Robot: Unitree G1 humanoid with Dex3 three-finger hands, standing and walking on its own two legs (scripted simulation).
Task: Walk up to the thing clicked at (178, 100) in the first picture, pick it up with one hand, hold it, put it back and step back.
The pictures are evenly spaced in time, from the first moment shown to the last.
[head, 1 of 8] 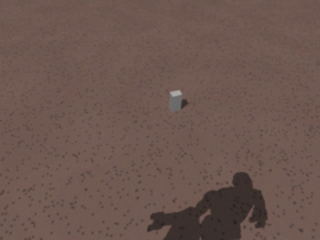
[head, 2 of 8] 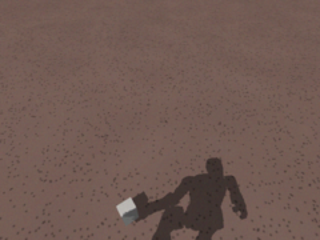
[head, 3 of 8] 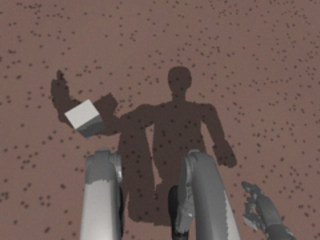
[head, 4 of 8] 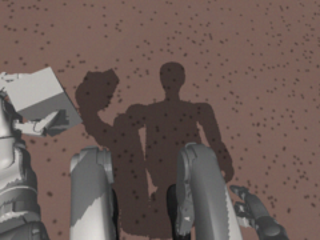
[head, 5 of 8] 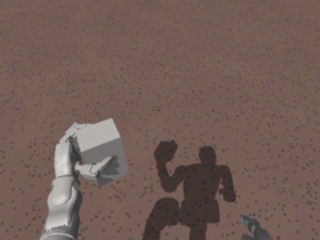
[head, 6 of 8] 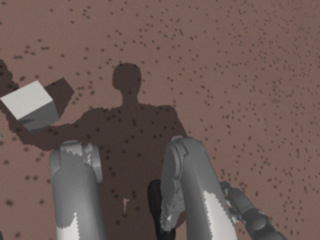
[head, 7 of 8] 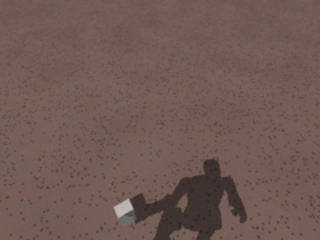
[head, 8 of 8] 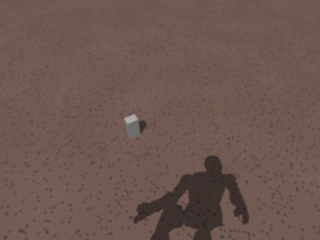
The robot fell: no
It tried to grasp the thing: yes
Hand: left
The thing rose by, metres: 0.67
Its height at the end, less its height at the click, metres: +0.00
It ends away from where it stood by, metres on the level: 0.01
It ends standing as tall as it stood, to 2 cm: yes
